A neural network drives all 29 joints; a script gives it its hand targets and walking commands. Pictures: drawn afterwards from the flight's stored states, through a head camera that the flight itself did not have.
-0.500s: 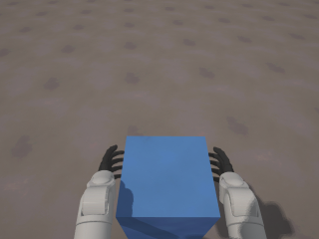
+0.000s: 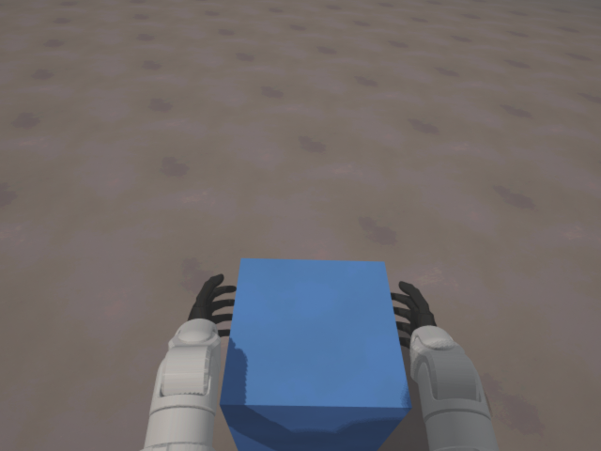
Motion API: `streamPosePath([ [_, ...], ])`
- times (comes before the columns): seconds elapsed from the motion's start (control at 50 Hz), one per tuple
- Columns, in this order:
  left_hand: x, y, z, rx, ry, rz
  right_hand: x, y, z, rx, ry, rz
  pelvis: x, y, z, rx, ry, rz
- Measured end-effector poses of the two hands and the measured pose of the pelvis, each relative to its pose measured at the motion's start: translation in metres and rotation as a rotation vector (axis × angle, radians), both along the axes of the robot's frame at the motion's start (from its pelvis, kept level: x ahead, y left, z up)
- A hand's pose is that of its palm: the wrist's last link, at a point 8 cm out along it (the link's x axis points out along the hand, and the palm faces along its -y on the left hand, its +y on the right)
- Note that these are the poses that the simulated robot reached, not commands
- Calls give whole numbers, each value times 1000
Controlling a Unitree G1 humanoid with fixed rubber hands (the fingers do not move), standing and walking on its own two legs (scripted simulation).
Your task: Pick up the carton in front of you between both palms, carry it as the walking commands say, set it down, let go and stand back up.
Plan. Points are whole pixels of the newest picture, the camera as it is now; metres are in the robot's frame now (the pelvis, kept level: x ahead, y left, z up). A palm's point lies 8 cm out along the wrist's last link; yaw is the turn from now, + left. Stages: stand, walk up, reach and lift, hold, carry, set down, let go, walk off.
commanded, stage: hold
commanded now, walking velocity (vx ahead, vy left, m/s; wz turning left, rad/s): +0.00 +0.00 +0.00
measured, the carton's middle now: (309, 362) +0.28 -0.01 -0.05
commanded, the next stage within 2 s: set down in 0.46 s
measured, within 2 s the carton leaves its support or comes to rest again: neither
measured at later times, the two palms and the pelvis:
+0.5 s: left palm (172, 330) +0.28 +0.18 +0.04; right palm (398, 336) +0.27 -0.12 +0.05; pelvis -0.01 +0.04 +0.00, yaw -2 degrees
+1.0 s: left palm (180, 357) +0.32 +0.20 -0.09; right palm (358, 344) +0.33 -0.10 -0.09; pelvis -0.03 +0.00 -0.04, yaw +0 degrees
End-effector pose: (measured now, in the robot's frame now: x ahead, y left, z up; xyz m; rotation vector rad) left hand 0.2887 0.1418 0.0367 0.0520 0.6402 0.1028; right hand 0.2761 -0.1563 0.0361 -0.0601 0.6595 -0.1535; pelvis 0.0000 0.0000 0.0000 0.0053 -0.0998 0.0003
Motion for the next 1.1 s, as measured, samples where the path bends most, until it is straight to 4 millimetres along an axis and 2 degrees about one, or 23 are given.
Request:
streamPosePath([
  [0.18,-6,27,1,-25,5,-4,-3,26,6,-12,5,6,-7,27,0,-2,-11,-25],
  [0.36,-7,40,4,-45,0,-16,-7,38,9,-12,0,-3,-11,42,-1,-5,-18,-38],
  [0.58,-2,35,4,-59,2,-21,-5,33,8,-2,1,-20,-13,41,-3,-1,-31,-45],
  [0.74,18,38,-12,-64,13,48,21,39,-8,4,14,-8,-17,29,-10,5,12,-44],
  [0.8,26,44,-26,-63,15,68,35,45,-21,-5,17,15,-19,23,-14,5,66,-34],
  [0.86,29,50,-49,-49,23,85,47,51,-44,-12,27,47,-23,16,-19,1,143,-22],
  [1.02,26,59,-141,-35,38,131,59,61,-137,-3,43,100,-35,4,-44,-22,404,3],
  [1.1,30,60,-177,-54,11,151,64,61,-174,24,18,92,-38,1,-65,-26,540,-6],
])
